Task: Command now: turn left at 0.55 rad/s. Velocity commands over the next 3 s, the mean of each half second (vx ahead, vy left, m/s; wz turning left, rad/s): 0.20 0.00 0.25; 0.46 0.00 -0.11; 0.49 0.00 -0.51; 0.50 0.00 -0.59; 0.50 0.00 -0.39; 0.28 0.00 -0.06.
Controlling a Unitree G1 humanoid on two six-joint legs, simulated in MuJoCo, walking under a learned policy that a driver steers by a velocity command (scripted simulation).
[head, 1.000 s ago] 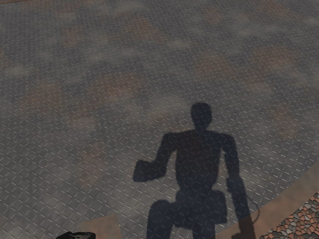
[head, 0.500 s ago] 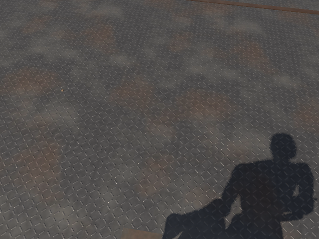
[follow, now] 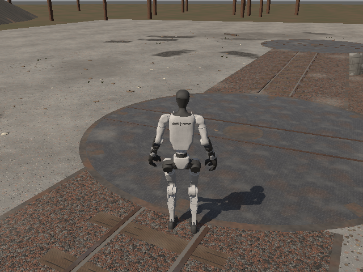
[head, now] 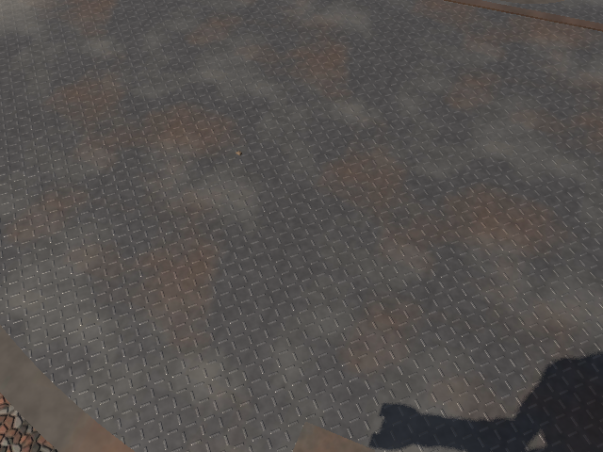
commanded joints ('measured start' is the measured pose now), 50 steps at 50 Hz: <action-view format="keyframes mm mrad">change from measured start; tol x32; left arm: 1 154 141 34 -36 11 -27 21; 50 114 144 45 68 3 -81 -53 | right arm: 1 -54 -104 -25 -83 18 -10 -8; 50 77 -81 41 69 -20 -150 -7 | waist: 1 74 -7 -101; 50 34 -36 -32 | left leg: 1 -56 145 -239 -10 -104 33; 7 -148 1 24 646 -243 -54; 20 237 57 235 -116 -118 18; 24 466 528 -472 -378 -584 223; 43 423 325 194 0 837 76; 45 7 211 276 584 385 18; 46 -219 34 195 856 -323 -3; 50 -245 213 93 728 -142 7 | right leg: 1 219 -117 107 -346 43 -52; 3 93 -455 458 -432 111 -233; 19 110 -244 155 -420 -24 -207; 24 -508 -48 -45 282 -153 -86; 30 -430 -116 -56 368 160 -28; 44 246 25 -136 -96 198 -167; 46 627 -397 736 -332 11 -350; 50 187 -252 375 -398 222 -279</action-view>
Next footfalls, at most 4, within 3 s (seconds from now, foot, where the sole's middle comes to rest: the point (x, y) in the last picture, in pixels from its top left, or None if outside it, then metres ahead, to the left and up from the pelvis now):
0.02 right None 0.04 -0.11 -0.77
0.44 left None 0.04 0.11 -0.77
0.88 right None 0.39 -0.07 -0.77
1.42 left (279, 345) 0.71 0.08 -0.77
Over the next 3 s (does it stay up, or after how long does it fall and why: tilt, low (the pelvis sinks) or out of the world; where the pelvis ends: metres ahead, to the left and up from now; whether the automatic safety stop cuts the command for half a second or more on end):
stays up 1.18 -0.43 -0.01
